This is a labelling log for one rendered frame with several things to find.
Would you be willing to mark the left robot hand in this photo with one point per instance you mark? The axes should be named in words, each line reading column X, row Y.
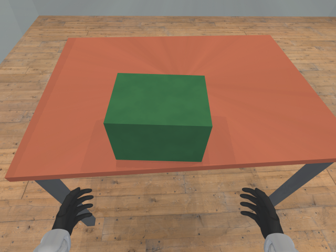
column 67, row 217

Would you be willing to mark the right robot forearm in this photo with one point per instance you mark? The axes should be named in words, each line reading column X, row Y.
column 278, row 242

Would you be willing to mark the left robot forearm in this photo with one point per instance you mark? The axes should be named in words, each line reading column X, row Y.
column 55, row 240

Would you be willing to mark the table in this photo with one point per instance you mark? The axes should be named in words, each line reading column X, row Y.
column 263, row 111

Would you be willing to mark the right robot hand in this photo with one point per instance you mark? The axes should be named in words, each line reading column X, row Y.
column 266, row 216

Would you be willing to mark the carton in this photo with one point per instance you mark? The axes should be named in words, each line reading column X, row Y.
column 155, row 117

